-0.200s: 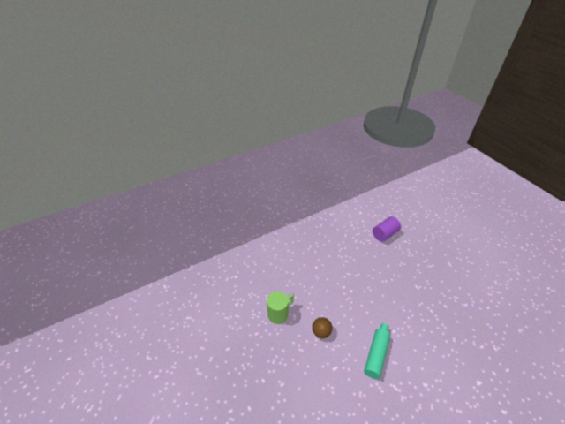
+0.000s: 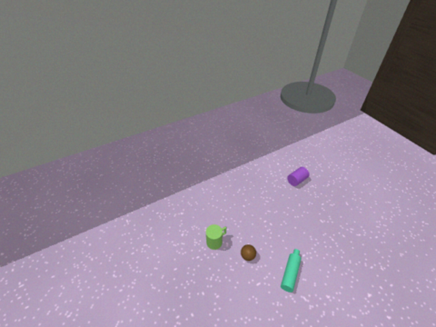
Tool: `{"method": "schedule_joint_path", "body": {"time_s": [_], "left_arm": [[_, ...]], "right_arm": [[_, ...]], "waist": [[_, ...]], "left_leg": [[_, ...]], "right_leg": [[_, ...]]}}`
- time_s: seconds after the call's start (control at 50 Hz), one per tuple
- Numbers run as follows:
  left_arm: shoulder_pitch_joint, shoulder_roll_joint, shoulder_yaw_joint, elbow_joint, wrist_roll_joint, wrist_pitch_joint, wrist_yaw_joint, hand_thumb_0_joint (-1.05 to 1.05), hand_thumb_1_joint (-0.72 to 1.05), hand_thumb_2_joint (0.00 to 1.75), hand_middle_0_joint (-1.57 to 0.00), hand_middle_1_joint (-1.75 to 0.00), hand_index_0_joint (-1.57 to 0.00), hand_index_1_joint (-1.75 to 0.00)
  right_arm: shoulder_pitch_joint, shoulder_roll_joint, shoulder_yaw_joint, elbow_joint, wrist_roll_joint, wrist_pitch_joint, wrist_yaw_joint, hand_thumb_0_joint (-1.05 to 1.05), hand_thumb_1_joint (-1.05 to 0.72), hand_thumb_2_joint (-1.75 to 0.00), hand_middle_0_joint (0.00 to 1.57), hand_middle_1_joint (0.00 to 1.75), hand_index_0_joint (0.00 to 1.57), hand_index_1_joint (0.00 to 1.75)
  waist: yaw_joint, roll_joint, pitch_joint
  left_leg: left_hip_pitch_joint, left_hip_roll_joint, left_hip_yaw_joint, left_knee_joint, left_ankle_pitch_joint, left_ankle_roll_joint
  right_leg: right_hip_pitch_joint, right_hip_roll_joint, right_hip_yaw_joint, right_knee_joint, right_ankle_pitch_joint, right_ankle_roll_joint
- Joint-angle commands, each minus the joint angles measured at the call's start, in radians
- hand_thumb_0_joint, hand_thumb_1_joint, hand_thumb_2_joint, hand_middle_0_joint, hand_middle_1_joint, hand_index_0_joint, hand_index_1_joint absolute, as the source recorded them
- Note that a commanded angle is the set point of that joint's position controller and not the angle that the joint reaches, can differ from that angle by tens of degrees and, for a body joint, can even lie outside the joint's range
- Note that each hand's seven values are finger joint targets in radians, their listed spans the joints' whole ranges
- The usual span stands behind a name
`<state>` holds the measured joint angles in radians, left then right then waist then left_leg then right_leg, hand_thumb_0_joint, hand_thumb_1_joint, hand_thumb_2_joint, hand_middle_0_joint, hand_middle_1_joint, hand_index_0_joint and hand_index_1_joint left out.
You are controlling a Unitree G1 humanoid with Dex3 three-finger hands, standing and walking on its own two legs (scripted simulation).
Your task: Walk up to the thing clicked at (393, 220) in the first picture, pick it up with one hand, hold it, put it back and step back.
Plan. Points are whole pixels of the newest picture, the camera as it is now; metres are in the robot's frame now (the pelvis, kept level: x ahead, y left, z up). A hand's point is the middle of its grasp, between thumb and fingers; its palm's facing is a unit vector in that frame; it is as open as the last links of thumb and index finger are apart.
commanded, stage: stand
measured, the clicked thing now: (298, 176) +1.16 -0.51 -0.74
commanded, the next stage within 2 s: walk up in 0.92 s
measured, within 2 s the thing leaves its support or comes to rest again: neither
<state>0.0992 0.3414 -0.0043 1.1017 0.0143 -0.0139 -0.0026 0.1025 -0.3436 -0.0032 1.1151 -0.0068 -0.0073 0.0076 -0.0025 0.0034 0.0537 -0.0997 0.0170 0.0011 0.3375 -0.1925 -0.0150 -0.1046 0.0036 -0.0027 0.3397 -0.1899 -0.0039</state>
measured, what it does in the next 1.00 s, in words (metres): stands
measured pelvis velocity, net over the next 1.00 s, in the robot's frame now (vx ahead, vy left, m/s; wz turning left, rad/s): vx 0.00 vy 0.01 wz -0.10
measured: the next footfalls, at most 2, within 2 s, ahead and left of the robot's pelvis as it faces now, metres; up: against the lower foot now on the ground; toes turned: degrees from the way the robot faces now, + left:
right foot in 1.68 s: -0.04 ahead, -0.03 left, +0.00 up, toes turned -46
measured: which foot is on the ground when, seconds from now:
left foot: down 0.00-1.00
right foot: down 0.00-1.00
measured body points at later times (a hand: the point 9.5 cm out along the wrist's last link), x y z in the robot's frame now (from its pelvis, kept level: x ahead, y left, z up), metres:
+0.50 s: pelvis +0.00 +0.00 +0.00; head +0.01 +0.00 +0.45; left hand +0.08 +0.30 -0.13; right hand +0.08 -0.30 -0.13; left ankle +0.00 +0.13 -0.75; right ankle +0.00 -0.12 -0.75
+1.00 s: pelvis +0.00 +0.01 -0.01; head +0.03 +0.00 +0.44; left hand +0.09 +0.31 -0.13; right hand +0.09 -0.31 -0.13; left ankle -0.01 +0.13 -0.74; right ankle +0.00 -0.12 -0.75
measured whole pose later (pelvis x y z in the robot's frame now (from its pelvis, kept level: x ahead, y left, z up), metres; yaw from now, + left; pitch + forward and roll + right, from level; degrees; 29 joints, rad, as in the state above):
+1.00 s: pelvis +0.00 +0.01 -0.01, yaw -6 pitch -2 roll -1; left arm 0.18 0.33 0.02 1.01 0.04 0.00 -0.01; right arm 0.06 -0.38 -0.05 1.04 -0.01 0.02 0.03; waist 0.03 0.04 0.08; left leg -0.17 0.02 0.00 0.50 -0.34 0.00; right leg -0.18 0.04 0.09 0.41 -0.21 0.00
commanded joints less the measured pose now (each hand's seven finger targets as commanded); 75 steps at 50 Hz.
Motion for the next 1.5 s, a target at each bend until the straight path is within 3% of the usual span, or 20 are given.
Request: {"method": "schedule_joint_path", "body": {"time_s": [0.0,0.88,0.9,0.92,0.96,1.0,1.06,1.1,1.12,1.14,1.16,1.18,1.2,1.22,1.28,1.3,1.32,1.38,1.42,1.48], "left_arm": [[-0.043,0.207,0.043,-0.061,-0.005,-0.022,0.015,0.0,0.9,0.9,-0.2,-0.3,-0.2,-0.3],[-0.017,0.218,0.041,-0.048,-0.006,-0.02,0.015,0.0,0.9,0.9,-0.2,-0.3,-0.2,-0.3],[0.042,0.28,0.084,-0.145,0.019,0.005,0.009,0.0,0.9,0.9,-0.2,-0.3,-0.2,-0.3],[0.076,0.29,0.089,-0.161,0.019,0.004,0.011,0.0,0.9,0.9,-0.2,-0.3,-0.2,-0.3],[0.114,0.327,0.116,-0.189,0.039,0.001,0.017,0.0,0.9,0.9,-0.2,-0.3,-0.2,-0.3],[0.088,0.347,0.136,-0.253,0.046,-0.004,0.024,0.0,0.9,0.9,-0.2,-0.3,-0.2,-0.3],[0.075,0.27,0.127,-0.324,0.042,-0.003,0.029,0.0,0.9,0.9,-0.2,-0.3,-0.2,-0.3],[0.079,0.267,0.131,-0.368,0.042,0.003,0.027,0.0,0.9,0.9,-0.2,-0.3,-0.2,-0.3],[0.061,0.269,0.131,-0.385,0.04,0.009,0.022,0.0,0.9,0.9,-0.2,-0.3,-0.2,-0.3],[0.01,0.262,0.126,-0.416,0.037,0.012,0.02,0.0,0.9,0.9,-0.2,-0.3,-0.2,-0.3],[0.006,0.197,0.109,-0.44,0.029,0.017,0.018,0.0,0.9,0.9,-0.2,-0.3,-0.2,-0.3],[0.075,0.148,0.099,-0.437,0.031,0.019,0.024,0.0,0.9,0.9,-0.2,-0.3,-0.2,-0.3],[0.152,0.232,0.121,-0.415,0.038,0.032,0.027,0.0,0.9,0.9,-0.2,-0.3,-0.2,-0.3],[0.192,0.266,0.13,-0.398,0.035,0.044,0.024,0.0,0.9,0.9,-0.2,-0.3,-0.2,-0.3],[0.2,0.274,0.15,-0.364,0.022,0.057,-0.02,0.0,0.9,0.9,-0.2,-0.3,-0.2,-0.3],[0.207,0.269,0.145,-0.368,0.018,0.056,-0.033,0.0,0.9,0.9,-0.2,-0.3,-0.2,-0.3],[0.212,0.253,0.137,-0.378,0.016,0.054,-0.044,0.0,0.9,0.9,-0.2,-0.3,-0.2,-0.3],[0.141,0.227,0.116,-0.435,0.017,0.046,-0.065,0.0,0.9,0.9,-0.2,-0.3,-0.2,-0.3],[0.095,0.235,0.112,-0.46,0.02,0.044,-0.065,0.0,0.9,0.9,-0.2,-0.3,-0.2,-0.3],[0.071,0.249,0.108,-0.474,0.019,0.041,-0.059,0.0,0.9,0.9,-0.2,-0.3,-0.2,-0.3]], "right_arm": [[-0.042,-0.207,-0.04,-0.058,-0.003,-0.02,-0.016,0.0,-0.9,-0.9,0.2,0.3,0.2,0.3],[-0.025,-0.207,-0.033,-0.052,-0.002,-0.021,-0.018,0.0,-0.9,-0.9,0.2,0.3,0.2,0.3],[-0.097,-0.335,-0.128,-0.14,-0.014,-0.009,0.0,0.0,-0.9,-0.9,0.2,0.3,0.2,0.3],[-0.101,-0.289,-0.122,-0.173,-0.013,-0.001,0.004,0.0,-0.9,-0.9,0.2,0.3,0.2,0.3],[-0.107,-0.23,-0.113,-0.212,-0.009,0.01,0.012,0.0,-0.9,-0.9,0.2,0.3,0.2,0.3],[-0.057,-0.22,-0.118,-0.225,-0.009,0.018,0.017,0.0,-0.9,-0.9,0.2,0.3,0.2,0.3],[-0.032,-0.236,-0.139,-0.249,-0.002,0.021,0.019,0.0,-0.9,-0.9,0.2,0.3,0.2,0.3],[-0.009,-0.219,-0.14,-0.281,-0.008,0.024,0.019,0.0,-0.9,-0.9,0.2,0.3,0.2,0.3],[0.016,-0.21,-0.143,-0.285,-0.011,0.024,0.018,0.0,-0.9,-0.9,0.2,0.3,0.2,0.3],[0.097,-0.211,-0.145,-0.275,-0.014,0.02,0.012,0.0,-0.9,-0.9,0.2,0.3,0.2,0.3],[0.139,-0.266,-0.164,-0.277,-0.031,0.013,0.004,0.0,-0.9,-0.9,0.2,0.3,0.2,0.3],[0.079,-0.331,-0.177,-0.306,-0.036,0.012,-0.006,0.0,-0.9,-0.9,0.2,0.3,0.2,0.3],[-0.019,-0.339,-0.181,-0.364,-0.036,0.015,-0.007,0.0,-0.9,-0.9,0.2,0.3,0.2,0.3],[-0.076,-0.342,-0.184,-0.385,-0.03,0.017,-0.004,0.0,-0.9,-0.9,0.2,0.3,0.2,0.3],[-0.117,-0.255,-0.158,-0.411,-0.029,0.003,-0.004,0.0,-0.9,-0.9,0.2,0.3,0.2,0.3],[-0.077,-0.252,-0.155,-0.403,-0.022,-0.004,-0.007,0.0,-0.9,-0.9,0.2,0.3,0.2,0.3],[-0.045,-0.256,-0.152,-0.395,-0.02,-0.009,-0.007,0.0,-0.9,-0.9,0.2,0.3,0.2,0.3],[0.071,-0.271,-0.158,-0.392,-0.016,-0.014,0.003,0.0,-0.9,-0.9,0.2,0.3,0.2,0.3],[0.135,-0.302,-0.168,-0.401,-0.02,-0.017,0.009,0.0,-0.9,-0.9,0.2,0.3,0.2,0.3],[0.189,-0.327,-0.172,-0.425,-0.027,-0.022,0.012,0.0,-0.9,-0.9,0.2,0.3,0.2,0.3]], "waist": [[0.0,-0.01,-0.07],[0.0,-0.013,-0.069],[-0.015,0.038,-0.01],[-0.003,0.002,-0.02],[0.02,-0.155,-0.016],[-0.006,-0.232,-0.059],[-0.021,-0.201,-0.135],[-0.024,-0.172,-0.153],[-0.041,-0.143,-0.158],[-0.098,-0.115,-0.177],[-0.125,0.035,-0.182],[-0.071,0.29,-0.158],[-0.033,0.235,-0.139],[-0.018,0.237,-0.099],[0.024,0.126,0.031],[0.021,0.112,0.034],[0.004,0.132,0.035],[-0.06,0.155,0.003],[-0.09,0.166,-0.004],[-0.096,0.145,-0.006]], "left_leg": [[0.009,0.105,-0.085,-0.045,0.126,0.033],[0.02,0.109,-0.088,-0.055,0.165,0.034],[0.061,0.034,0.047,0.149,0.035,0.028],[-0.005,0.007,0.01,0.218,-0.035,0.029],[-0.252,-0.067,-0.031,0.348,-0.374,0.015],[-0.329,-0.031,-0.148,0.447,-0.398,0.012],[-0.275,-0.039,-0.128,0.418,-0.28,0.011],[-0.16,-0.06,-0.107,0.328,-0.23,0.009],[-0.066,-0.071,-0.092,0.231,-0.19,0.007],[0.1,-0.043,-0.1,0.051,-0.07,0.019],[0.249,0.08,-0.216,-0.097,-0.078,0.042],[0.246,0.3,-0.46,-0.082,0.087,0.089],[0.105,0.406,-0.458,-0.068,0.049,0.197],[-0.056,0.449,-0.469,-0.13,-0.115,0.268],[-0.137,0.257,-0.231,-0.131,-0.119,0.156],[-0.116,0.206,-0.169,-0.105,-0.113,0.1],[-0.083,0.191,-0.13,-0.096,-0.085,0.083],[0.084,0.193,-0.075,-0.079,-0.016,0.078],[0.121,0.25,-0.084,-0.089,-0.026,0.1],[0.116,0.316,-0.07,-0.07,0.051,0.119]], "right_leg": [[-0.009,-0.127,0.1,-0.06,0.142,-0.023],[0.005,-0.13,0.095,-0.06,0.186,-0.021],[-0.166,-0.136,0.284,0.001,0.351,-0.081],[-0.151,-0.172,0.368,0.017,0.395,-0.118],[-0.003,-0.252,0.568,-0.039,0.374,-0.203],[0.052,-0.294,0.649,-0.032,0.358,-0.254],[0.025,-0.166,0.536,0.034,0.363,-0.187],[-0.081,-0.135,0.534,0.056,0.373,-0.16],[-0.147,-0.1,0.505,0.089,0.36,-0.141],[-0.254,-0.063,0.451,0.152,0.3,-0.095],[-0.416,0.049,0.318,0.278,0.125,-0.01],[-0.534,0.188,0.215,0.469,-0.34,0.018],[-0.483,0.089,0.206,0.613,-0.383,0.025],[-0.411,0.044,0.172,0.714,-0.369,0.032],[-0.397,0.017,0.16,0.769,-0.165,0.013],[-0.405,0.016,0.151,0.735,-0.121,0.009],[-0.42,0.019,0.125,0.722,-0.089,0.011],[-0.478,0.001,0.052,0.57,-0.087,0.03],[-0.486,-0.021,0.029,0.509,-0.12,0.034],[-0.452,-0.053,0.013,0.451,-0.179,0.025]]}}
